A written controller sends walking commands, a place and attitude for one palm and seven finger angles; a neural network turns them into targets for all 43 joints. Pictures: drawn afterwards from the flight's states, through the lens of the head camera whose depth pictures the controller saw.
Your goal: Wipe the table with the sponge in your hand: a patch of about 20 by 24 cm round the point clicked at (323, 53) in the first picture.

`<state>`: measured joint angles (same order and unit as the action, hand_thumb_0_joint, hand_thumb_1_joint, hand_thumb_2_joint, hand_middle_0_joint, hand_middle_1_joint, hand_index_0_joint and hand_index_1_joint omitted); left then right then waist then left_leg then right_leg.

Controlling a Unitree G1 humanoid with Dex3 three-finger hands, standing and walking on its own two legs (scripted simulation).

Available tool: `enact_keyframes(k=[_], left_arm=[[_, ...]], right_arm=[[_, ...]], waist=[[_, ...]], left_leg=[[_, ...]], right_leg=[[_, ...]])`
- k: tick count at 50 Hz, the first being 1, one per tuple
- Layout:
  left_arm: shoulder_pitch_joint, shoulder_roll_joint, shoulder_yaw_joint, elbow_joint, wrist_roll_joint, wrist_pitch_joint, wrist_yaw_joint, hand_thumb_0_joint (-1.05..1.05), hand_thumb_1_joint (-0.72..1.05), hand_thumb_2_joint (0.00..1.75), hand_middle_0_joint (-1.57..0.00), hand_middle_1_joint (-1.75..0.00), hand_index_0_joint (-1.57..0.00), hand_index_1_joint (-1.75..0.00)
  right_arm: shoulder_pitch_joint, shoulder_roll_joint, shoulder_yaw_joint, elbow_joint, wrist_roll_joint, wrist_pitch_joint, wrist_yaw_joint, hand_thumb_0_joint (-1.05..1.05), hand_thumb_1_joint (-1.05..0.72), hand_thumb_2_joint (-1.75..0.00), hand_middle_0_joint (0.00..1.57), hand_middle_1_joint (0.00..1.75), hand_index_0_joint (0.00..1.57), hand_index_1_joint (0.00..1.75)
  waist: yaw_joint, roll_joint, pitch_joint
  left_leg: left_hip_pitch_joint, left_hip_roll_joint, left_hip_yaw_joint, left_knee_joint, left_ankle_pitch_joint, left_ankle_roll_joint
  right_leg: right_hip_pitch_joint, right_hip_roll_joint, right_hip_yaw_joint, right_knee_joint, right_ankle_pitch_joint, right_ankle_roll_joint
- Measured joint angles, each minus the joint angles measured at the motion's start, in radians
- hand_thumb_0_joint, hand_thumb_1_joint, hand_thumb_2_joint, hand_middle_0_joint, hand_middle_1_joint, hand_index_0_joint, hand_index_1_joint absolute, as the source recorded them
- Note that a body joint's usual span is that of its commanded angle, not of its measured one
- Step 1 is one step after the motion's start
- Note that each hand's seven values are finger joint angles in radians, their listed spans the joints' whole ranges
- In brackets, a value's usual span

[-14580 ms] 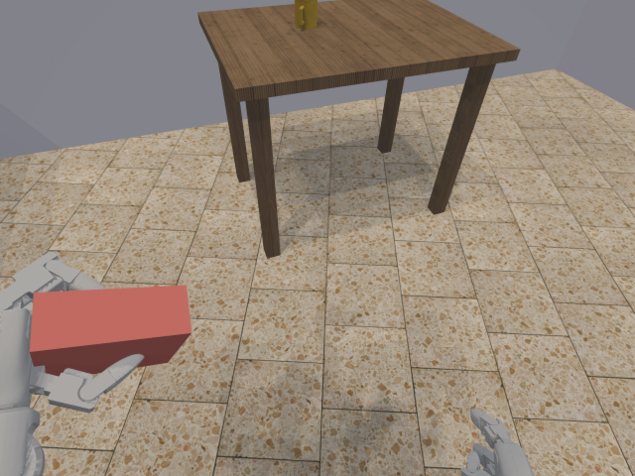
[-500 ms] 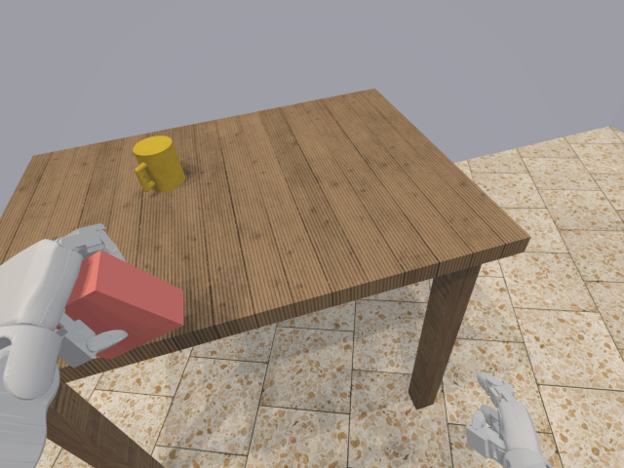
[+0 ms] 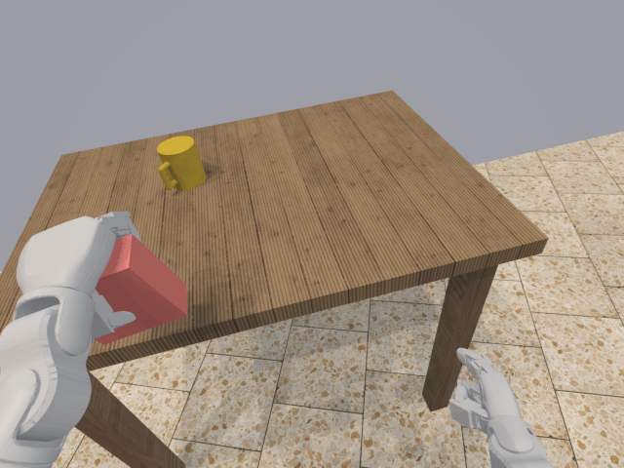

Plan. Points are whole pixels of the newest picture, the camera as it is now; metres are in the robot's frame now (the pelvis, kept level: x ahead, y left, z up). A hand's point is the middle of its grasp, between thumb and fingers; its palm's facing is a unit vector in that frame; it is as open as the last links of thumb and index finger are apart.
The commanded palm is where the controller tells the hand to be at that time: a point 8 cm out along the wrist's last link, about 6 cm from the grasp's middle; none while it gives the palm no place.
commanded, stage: turn the palm down, sponge in hand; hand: left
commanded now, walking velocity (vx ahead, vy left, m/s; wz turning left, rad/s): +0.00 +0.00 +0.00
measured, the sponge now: (127, 300) +0.24 +0.28 +0.13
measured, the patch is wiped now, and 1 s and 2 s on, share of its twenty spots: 0.00 0.00 0.00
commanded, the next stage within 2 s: move the sponge above the wiping area in 0.52 s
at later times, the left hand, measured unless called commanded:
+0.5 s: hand (121, 283) +0.24 +0.27 +0.17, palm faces +0.17 -0.10 -0.98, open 9.4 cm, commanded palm +0.19 +0.26 +0.24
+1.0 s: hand (121, 280) +0.25 +0.29 +0.15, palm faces +0.09 -0.05 -0.99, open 9.4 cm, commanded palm +0.21 +0.28 +0.23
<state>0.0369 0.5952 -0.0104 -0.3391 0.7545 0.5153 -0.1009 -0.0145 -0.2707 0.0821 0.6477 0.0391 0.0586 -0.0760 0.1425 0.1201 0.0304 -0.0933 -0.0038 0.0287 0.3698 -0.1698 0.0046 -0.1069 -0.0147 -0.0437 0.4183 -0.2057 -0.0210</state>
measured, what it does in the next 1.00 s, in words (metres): stands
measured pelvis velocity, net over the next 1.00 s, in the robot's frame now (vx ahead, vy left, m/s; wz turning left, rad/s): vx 0.00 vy -0.01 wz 0.00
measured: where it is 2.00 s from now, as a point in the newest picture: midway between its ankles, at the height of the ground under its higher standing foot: outside the picture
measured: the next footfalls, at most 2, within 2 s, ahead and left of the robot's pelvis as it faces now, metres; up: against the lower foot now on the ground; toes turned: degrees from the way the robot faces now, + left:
none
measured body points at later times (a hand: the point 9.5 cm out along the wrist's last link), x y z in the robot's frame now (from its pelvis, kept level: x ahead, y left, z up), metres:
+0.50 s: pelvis +0.00 -0.01 +0.00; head -0.03 -0.07 +0.44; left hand +0.22 +0.27 +0.22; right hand +0.26 -0.21 -0.07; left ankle +0.03 +0.12 -0.74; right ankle +0.02 -0.11 -0.74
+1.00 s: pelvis +0.00 -0.01 +0.00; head -0.03 -0.07 +0.44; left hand +0.24 +0.28 +0.20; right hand +0.25 -0.21 -0.08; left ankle +0.03 +0.12 -0.74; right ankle +0.02 -0.11 -0.74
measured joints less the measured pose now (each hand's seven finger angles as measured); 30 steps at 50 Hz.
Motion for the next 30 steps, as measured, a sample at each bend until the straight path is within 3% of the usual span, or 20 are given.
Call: enact_keyframes(k=[9,30], left_arm=[[0.008,-0.006,-0.016,0.013,0.041,0.004,-0.002,-0.01,-0.44,1.04,-0.81,-1.39,-0.81,-1.39],[0.001,-0.016,-0.029,0.038,0.042,0.004,0.011,-0.01,-0.44,1.04,-0.81,-1.39,-0.81,-1.39]], right_arm=[[0.001,-0.005,-0.002,0.002,0.002,0.008,0.006,0.01,-0.90,-0.90,0.20,0.30,0.20,0.30],[0.008,-0.009,-0.011,0.014,0.003,-0.006,-0.002,0.01,-0.90,-0.90,0.20,0.30,0.20,0.30]], waist=[[-0.002,0.008,-0.005],[-0.006,0.009,-0.008]], left_leg=[[-0.004,0.007,0.006,0.008,-0.004,-0.006],[0.000,0.019,0.005,0.016,-0.006,-0.018]], right_leg=[[-0.010,0.007,0.006,0.014,-0.005,-0.006],[-0.011,0.019,0.006,0.031,-0.011,-0.019]])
